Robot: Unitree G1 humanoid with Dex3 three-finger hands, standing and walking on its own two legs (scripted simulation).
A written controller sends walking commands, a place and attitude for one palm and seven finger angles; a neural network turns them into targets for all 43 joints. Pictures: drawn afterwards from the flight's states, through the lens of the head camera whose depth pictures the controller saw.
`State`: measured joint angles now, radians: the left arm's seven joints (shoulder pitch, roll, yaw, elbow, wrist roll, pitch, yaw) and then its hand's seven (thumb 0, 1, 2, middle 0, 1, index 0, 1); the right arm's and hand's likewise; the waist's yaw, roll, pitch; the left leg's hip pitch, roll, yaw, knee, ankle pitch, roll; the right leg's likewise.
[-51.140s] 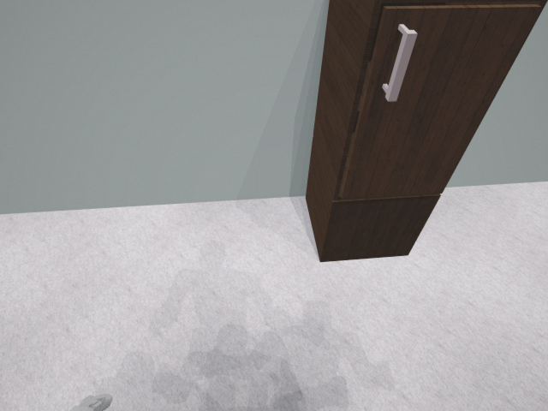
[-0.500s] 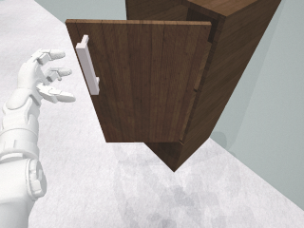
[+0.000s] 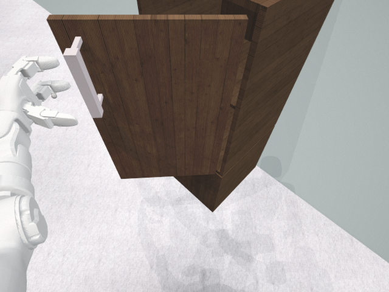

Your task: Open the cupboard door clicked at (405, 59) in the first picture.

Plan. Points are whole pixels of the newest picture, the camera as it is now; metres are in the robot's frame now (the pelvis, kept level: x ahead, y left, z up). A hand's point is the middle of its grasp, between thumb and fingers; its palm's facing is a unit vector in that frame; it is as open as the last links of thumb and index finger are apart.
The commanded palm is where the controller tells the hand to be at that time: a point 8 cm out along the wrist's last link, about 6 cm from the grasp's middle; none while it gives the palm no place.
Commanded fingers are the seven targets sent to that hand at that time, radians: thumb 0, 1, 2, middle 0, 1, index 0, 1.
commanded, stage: move the hooked fingers beside the handle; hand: left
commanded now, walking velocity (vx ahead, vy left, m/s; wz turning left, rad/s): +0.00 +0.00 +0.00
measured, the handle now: (88, 80) +0.51 +0.20 +0.15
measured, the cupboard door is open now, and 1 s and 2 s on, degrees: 48 48 49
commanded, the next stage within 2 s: slide the fingers in behind the handle in 0.30 s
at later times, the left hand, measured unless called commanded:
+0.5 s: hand (44, 96) +0.46 +0.26 +0.16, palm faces +0.04 -1.00 +0.00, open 14.0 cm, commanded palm +0.43 +0.31 +0.15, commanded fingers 0.00 -0.50 0.30 -0.30 -1.20 -0.30 -1.20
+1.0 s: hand (66, 98) +0.46 +0.23 +0.15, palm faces +0.02 -1.00 +0.03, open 14.0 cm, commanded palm +0.43 +0.27 +0.15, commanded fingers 0.00 -0.50 0.30 -0.30 -1.20 -0.30 -1.20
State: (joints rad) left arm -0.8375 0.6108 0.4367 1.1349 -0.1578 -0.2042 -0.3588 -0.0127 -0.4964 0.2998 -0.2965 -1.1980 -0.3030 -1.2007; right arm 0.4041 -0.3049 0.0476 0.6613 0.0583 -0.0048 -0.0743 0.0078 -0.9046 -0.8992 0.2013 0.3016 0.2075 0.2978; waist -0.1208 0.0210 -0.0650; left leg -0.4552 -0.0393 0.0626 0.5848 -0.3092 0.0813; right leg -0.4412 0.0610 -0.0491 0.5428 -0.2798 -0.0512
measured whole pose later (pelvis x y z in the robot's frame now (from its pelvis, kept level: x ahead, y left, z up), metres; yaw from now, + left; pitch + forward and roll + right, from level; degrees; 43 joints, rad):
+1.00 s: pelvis +0.00 +0.03 +0.00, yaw +1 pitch +9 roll -2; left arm -0.81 0.45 0.31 0.99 -0.18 -0.14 -0.25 -0.01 -0.50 0.30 -0.29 -1.20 -0.30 -1.20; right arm 0.39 -0.28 0.04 0.67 0.05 -0.01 -0.05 0.01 -0.90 -0.90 0.20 0.30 0.21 0.30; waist -0.10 0.03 -0.08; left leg -0.43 -0.07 0.06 0.58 -0.31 0.11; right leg -0.41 0.03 -0.05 0.54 -0.28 -0.02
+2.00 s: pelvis -0.01 -0.02 +0.00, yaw +1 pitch +7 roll +0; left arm -0.80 0.40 0.28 0.97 -0.18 -0.13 -0.19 -0.01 -0.50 0.30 -0.28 -1.20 -0.29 -1.20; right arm 0.33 -0.28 0.04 0.65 0.07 -0.02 -0.06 0.01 -0.91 -0.90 0.20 0.30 0.21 0.30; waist -0.07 0.03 -0.05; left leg -0.40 -0.04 0.04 0.58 -0.30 0.06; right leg -0.38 0.07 -0.07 0.55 -0.29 -0.08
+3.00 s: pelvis -0.01 +0.02 +0.00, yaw +0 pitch +8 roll -1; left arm -0.87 0.36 0.27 1.02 -0.14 -0.16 -0.15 0.00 0.71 0.83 -0.35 -1.35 -0.39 -1.35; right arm 0.37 -0.27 0.04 0.65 0.05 -0.04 -0.04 0.01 -0.91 -0.90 0.20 0.30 0.21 0.30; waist -0.09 0.02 -0.06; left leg -0.44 -0.06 0.07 0.59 -0.30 0.10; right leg -0.43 0.04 -0.04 0.57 -0.28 -0.03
